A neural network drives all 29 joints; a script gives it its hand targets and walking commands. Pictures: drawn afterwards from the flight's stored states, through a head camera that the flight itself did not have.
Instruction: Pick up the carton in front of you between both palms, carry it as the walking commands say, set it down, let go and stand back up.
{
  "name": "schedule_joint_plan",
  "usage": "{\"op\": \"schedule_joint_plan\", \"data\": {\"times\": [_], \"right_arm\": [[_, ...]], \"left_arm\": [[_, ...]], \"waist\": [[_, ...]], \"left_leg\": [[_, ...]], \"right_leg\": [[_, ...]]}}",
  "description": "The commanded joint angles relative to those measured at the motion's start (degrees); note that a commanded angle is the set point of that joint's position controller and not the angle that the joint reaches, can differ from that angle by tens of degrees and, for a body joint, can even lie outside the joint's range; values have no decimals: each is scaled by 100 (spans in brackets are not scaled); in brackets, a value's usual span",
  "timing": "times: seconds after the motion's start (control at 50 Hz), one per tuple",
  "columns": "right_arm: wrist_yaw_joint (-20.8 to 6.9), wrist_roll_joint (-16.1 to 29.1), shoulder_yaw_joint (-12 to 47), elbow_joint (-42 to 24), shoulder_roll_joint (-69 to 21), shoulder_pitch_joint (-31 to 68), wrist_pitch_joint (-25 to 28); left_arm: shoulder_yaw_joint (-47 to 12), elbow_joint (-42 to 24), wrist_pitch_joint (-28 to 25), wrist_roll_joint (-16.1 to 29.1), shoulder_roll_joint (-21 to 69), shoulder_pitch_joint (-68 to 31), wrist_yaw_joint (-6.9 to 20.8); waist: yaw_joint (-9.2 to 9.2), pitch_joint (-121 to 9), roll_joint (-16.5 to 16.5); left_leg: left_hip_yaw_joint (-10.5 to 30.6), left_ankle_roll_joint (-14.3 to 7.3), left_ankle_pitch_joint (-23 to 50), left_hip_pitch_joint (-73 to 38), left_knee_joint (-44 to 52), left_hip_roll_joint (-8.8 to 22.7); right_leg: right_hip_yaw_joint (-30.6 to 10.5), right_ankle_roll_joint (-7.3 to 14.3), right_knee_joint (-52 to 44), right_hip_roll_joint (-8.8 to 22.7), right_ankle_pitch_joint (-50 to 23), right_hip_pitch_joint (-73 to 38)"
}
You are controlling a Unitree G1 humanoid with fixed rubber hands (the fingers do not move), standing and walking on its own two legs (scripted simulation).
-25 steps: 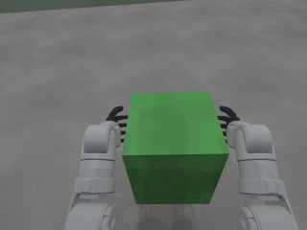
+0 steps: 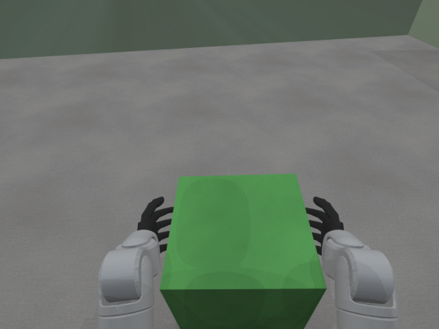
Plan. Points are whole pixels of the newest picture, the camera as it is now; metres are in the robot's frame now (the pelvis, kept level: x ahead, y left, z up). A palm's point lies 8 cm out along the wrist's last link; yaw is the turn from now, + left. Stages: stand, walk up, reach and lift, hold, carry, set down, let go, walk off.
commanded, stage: carry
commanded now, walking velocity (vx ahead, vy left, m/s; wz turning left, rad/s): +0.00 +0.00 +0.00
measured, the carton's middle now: (239, 260) +0.27 +0.00 +0.02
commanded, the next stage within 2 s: none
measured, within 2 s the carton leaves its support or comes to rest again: neither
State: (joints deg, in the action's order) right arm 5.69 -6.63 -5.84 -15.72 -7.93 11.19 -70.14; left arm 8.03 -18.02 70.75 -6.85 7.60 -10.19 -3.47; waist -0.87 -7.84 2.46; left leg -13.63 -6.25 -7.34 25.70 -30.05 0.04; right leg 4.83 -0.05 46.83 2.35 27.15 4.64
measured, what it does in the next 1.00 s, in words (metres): walks ahead: right foot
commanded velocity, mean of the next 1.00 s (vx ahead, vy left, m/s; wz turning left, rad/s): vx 0.00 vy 0.00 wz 0.00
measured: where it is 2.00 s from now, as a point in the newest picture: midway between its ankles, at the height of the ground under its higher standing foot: outside the picture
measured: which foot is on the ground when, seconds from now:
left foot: down 0.00-1.00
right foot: up 0.00-0.32, down 0.34-1.00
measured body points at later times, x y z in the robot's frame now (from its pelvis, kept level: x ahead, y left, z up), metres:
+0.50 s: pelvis +0.20 -0.01 +0.01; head +0.16 -0.02 +0.46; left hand +0.47 +0.14 +0.10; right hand +0.47 -0.16 +0.09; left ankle +0.10 +0.08 -0.72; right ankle +0.24 -0.12 -0.72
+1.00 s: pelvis +0.20 -0.02 +0.01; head +0.17 -0.02 +0.45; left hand +0.47 +0.15 +0.09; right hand +0.48 -0.15 +0.09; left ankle +0.10 +0.07 -0.72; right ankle +0.24 -0.12 -0.72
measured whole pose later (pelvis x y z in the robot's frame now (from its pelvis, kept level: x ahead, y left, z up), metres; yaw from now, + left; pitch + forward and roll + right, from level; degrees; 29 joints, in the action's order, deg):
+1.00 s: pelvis +0.20 -0.02 +0.01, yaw +3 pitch +3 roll -1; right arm 4.8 -7.4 -6.3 -16.2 -7.6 8.5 -69.7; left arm 5.7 -16.4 69.4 -7.2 7.6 -8.5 -3.9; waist 0.1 -8.3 -1.0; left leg -9.1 0.3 -25.9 8.4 -31.8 3.7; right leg 11.5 1.4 33.9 3.8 14.8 21.6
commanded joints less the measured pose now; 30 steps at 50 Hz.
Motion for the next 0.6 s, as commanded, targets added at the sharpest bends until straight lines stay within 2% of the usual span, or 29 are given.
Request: {"op": "schedule_joint_plan", "data": {"times": [0.0,0.02,0.04,0.06,0.08,0.14,0.18,0.24,0.3,0.32,0.34,0.36,0.38,0.44,0.5,0.58], "right_arm": [[-1533,2366,3861,-246,-5040,2520,-91],[-1554,2397,3902,-246,-5203,2602,-63],[-1575,2439,3955,-270,-5335,2681,-26],[-1590,2479,3998,-308,-5425,2724,18],[-1606,2499,4023,-359,-5456,2720,55],[-1649,2489,4012,-476,-5398,2513,129],[-1657,2463,3993,-574,-5303,2367,155],[-1632,2431,3957,-703,-5078,2360,120],[-1598,2290,3875,-521,-4831,2265,9],[-1586,2227,3846,-395,-4767,2216,-23],[-1571,2163,3812,-273,-4704,2161,-53],[-1552,2193,3857,-309,-4694,2266,-122],[-1557,2212,3869,-306,-4669,2340,-166],[-1598,2309,3980,-296,-4921,2707,-123],[-1597,2453,4070,-466,-5092,2877,-45],[-1565,2434,4053,-534,-5115,2645,8]], "left_arm": [[-4155,-229,118,2279,4914,-2798,1350],[-4186,-199,67,2277,5070,-2795,1349],[-4209,-162,14,2273,5212,-2781,1345],[-4221,-128,-33,2259,5336,-2736,1337],[-4239,-100,-80,2245,5421,-2628,1323],[-4280,-103,-193,2175,5487,-2309,1260],[-4344,-257,-230,2168,5427,-2317,1223],[-4392,-503,-175,2246,5214,-2499,1201],[-4293,-372,-32,2234,4978,-2375,1229],[-4243,-294,22,2221,4892,-2336,1247],[-4194,-217,75,2214,4783,-2346,1265],[-4113,26,80,2174,4781,-2354,1298],[-4040,283,53,2179,4843,-2175,1321],[-4009,380,-26,2202,5115,-2283,1336],[-4078,140,-97,2264,5281,-2497,1304],[-4171,-71,-141,2273,5307,-2442,1261]], "waist": [[-51,-1555,-1294],[-36,-1523,-723],[3,-1378,-405],[40,-1364,-471],[65,-1362,-614],[81,-1407,-838],[48,-1424,-1056],[6,-1297,-1129],[46,-1001,-834],[50,-1007,-734],[14,-1127,-362],[8,-1341,-51],[49,-1334,233],[64,-1254,129],[69,-1572,4],[69,-1796,-145]], "left_leg": [[3341,-934,2480,-3589,1250,2269],[2811,-744,2717,-3235,1250,2163],[2338,-503,2545,-2758,1412,2046],[1931,-304,2282,-2446,1557,1871],[1610,-209,2239,-2238,1618,1733],[966,-157,2610,-2067,1510,1547],[749,-63,2842,-2114,1353,1484],[602,25,2576,-2036,1116,1346],[536,285,1991,-1820,631,1134],[598,426,1674,-1606,475,1130],[581,576,1064,-1263,210,1019],[791,696,712,-1193,288,888],[815,730,359,-1375,306,850],[847,724,964,-1635,212,912],[846,739,1536,-1750,99,908],[794,763,1762,-1771,-42,855]], "right_leg": [[-490,68,2812,-123,164,3101],[-572,114,2507,112,-71,2974],[-583,88,1921,323,-317,2769],[-496,32,1266,390,-489,2450],[-335,-34,726,321,-548,2165],[19,-153,-706,113,-779,1687],[225,-161,-1137,66,-1355,1574],[416,-167,-1482,86,-2012,1385],[490,-183,-2509,199,-3074,897],[294,-166,-2568,492,-3397,514],[-126,-77,-2228,1001,-4863,33],[-297,239,-1847,1215,-5492,-214],[-419,337,-1904,1207,-5134,64],[-229,308,-1801,1008,-5258,374],[-105,305,-1524,888,-5476,211],[-54,351,-1352,846,-5810,56]]}}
